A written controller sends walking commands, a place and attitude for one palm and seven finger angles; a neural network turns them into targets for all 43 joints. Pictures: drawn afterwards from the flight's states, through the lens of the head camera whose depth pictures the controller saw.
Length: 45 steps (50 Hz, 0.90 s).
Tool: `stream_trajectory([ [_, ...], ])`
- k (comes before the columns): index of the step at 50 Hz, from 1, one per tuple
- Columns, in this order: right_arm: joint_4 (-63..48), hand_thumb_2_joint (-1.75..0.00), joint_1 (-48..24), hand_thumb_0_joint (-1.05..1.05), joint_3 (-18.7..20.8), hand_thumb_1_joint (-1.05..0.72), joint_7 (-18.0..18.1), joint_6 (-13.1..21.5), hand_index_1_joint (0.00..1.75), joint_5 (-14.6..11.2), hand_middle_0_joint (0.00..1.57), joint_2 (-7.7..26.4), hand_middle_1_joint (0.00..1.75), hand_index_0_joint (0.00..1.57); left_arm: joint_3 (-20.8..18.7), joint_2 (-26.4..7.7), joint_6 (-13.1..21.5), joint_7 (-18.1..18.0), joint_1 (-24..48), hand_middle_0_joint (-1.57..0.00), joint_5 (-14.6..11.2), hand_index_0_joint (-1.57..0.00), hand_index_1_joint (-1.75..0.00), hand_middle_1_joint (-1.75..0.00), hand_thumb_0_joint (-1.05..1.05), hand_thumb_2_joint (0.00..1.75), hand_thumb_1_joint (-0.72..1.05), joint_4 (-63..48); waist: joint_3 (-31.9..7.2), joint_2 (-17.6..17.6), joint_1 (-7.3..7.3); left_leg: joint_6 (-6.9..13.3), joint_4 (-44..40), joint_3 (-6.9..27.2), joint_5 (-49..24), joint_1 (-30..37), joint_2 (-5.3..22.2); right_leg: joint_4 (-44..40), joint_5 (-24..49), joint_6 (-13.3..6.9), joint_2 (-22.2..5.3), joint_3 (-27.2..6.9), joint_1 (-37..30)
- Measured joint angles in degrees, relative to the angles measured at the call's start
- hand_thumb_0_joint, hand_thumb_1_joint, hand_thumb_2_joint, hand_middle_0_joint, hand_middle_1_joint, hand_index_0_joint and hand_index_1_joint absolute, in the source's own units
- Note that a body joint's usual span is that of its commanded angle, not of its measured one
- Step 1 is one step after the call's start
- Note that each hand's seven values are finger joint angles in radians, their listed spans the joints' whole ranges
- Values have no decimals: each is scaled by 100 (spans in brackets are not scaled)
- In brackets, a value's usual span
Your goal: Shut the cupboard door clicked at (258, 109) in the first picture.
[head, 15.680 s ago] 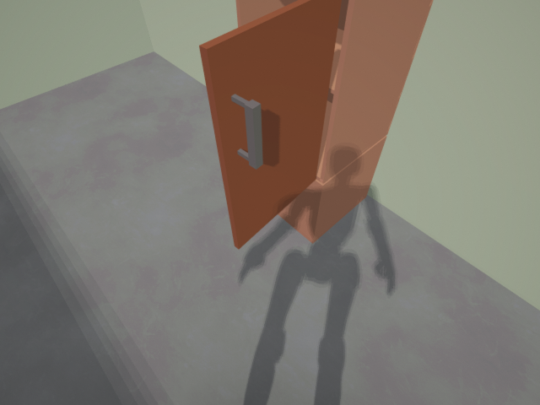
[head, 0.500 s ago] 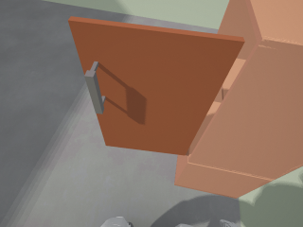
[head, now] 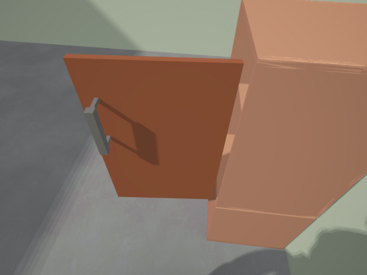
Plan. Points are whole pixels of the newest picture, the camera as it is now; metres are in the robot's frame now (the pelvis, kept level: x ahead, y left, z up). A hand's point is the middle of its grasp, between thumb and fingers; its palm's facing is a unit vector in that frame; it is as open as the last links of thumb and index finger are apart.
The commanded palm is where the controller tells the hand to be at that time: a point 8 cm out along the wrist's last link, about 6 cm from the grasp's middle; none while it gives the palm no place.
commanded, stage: come to a stop and stand still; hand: left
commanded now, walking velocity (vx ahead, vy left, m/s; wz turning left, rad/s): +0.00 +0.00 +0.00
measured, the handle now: (100, 127) +0.44 +0.23 +0.08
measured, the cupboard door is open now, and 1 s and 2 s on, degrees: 95 95 95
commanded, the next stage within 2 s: look again from close up in 0.92 s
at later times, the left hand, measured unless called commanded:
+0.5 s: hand out of the picture -0.02 +0.14 -0.17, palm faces +0.07 -0.99 -0.14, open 7.3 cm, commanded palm none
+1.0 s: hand out of the picture +0.02 +0.15 -0.17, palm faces +0.05 -0.99 -0.16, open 7.3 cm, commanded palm none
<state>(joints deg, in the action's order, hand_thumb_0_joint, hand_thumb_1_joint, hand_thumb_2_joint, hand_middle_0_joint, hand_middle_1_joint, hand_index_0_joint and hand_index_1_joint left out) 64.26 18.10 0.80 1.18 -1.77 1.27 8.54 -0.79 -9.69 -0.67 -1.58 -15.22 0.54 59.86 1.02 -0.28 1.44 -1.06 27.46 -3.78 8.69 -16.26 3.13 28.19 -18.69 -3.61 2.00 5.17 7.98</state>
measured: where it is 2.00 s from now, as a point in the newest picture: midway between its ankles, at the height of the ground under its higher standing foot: outside the picture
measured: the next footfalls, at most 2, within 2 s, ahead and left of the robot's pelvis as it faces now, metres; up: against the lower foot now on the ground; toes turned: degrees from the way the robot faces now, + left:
none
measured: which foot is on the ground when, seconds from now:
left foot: down 0.00-1.00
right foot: down 0.00-1.00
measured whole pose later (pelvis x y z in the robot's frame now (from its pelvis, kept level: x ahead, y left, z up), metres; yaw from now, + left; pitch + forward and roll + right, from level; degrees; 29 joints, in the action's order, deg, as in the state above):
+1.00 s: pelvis +0.05 +0.00 +0.01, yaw -1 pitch -1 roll +1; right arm 66.5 14.5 0.0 2.7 0.0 0.8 7.8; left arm -0.1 -7.0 0.9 -2.2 -19.2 0.8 64.4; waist 2.1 -1.5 -1.0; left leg -1.6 23.6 -4.9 11.7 -10.7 2.5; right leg 21.5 -19.2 -3.3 1.7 4.0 1.5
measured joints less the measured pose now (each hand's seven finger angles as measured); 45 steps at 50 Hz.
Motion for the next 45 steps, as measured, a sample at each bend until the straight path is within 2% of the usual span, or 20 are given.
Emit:
stream_trajectory([
  [17, 248, -89, -30, 0, -115, -91, 43, 151, 30, -50, 20, -363, 30, 20, 121, 374, 109, 14, -484, -20, -20, -20, -30, -30, 0, 90, 92, 476, 144, -12, -180, -48, -412, -6, -44, 231, -6, -496, 151, -29, 30, -10, -259],
  [24, 295, -89, -149, 2, -92, -93, 104, 153, 30, -47, 20, -245, 30, 20, 122, 436, 152, -23, -568, -20, 2, -20, -30, -30, 0, 90, 91, 520, 100, -40, -251, -50, -432, -21, 51, 334, -45, -535, 67, -10, -6, -22, -372],
  [45, 216, -89, -365, 1, -78, -94, 155, 172, 30, -51, 20, -71, 30, 20, 79, 295, 166, -61, -414, -20, 22, -20, -30, -30, 0, 90, 91, 457, 82, -121, -252, -67, -380, -88, 281, 529, -44, -656, -46, 17, -13, -97, -625],
])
